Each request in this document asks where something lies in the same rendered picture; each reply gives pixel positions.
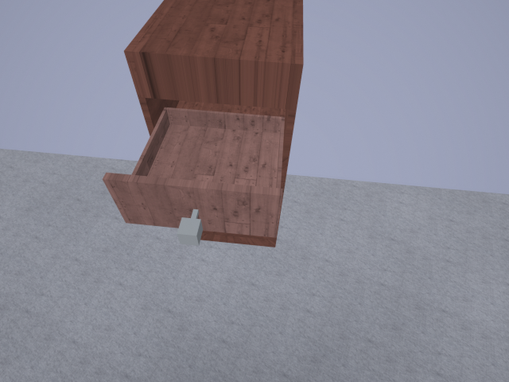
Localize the cabinet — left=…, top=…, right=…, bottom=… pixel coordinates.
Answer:
left=124, top=0, right=303, bottom=248

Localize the drawer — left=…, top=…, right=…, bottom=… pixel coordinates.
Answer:
left=103, top=107, right=285, bottom=238

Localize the handle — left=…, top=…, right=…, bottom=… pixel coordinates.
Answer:
left=177, top=209, right=203, bottom=246

